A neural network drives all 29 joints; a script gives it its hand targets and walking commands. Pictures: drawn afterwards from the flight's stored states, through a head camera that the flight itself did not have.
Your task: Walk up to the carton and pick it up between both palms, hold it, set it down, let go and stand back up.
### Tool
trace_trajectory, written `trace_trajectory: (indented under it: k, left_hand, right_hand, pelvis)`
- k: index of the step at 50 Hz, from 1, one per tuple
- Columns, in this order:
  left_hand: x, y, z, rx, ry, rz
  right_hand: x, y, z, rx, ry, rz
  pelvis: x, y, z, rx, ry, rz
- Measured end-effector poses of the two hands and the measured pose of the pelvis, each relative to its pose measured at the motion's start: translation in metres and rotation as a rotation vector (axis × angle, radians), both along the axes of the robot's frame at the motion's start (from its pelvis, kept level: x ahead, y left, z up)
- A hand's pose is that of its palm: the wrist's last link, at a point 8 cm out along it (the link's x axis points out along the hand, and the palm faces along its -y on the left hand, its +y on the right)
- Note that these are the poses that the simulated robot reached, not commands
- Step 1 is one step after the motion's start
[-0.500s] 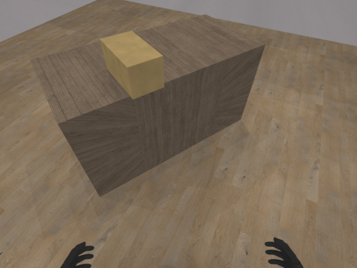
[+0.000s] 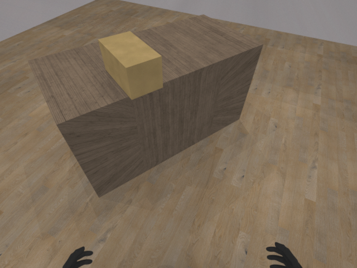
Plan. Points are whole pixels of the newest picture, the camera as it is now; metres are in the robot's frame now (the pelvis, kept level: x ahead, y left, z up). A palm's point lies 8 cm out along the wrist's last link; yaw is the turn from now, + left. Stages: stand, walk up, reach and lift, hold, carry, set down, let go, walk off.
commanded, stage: stand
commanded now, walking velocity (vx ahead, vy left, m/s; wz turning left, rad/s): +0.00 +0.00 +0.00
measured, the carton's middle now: (130, 63) +0.94 +0.20 -0.05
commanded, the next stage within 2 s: walk up in 0.56 s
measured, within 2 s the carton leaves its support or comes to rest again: neither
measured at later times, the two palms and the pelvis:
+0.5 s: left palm out of the picture +0.12 +0.25 -0.09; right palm out of the picture +0.11 -0.26 -0.09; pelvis +0.00 +0.00 +0.00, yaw -1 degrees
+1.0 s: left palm out of the picture +0.09 +0.27 -0.09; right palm out of the picture +0.11 -0.29 -0.10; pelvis +0.04 -0.02 +0.00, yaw +7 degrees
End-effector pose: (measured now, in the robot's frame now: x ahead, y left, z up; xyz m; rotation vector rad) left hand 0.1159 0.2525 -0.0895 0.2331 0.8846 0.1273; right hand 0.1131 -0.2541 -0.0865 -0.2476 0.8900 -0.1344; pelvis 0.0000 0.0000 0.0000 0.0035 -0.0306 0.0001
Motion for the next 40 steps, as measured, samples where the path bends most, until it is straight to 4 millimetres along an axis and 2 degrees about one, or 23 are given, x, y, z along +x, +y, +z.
trace_trajectory:
  k: [40]
  left_hand:
    - [0.002,0.006,-0.001,0.017,0.014,-0.026]
  right_hand:
    - [-0.016,-0.003,-0.002,-0.015,0.038,-0.013]
  pelvis:
    - [0.003,0.003,0.001,-0.004,0.001,0.01]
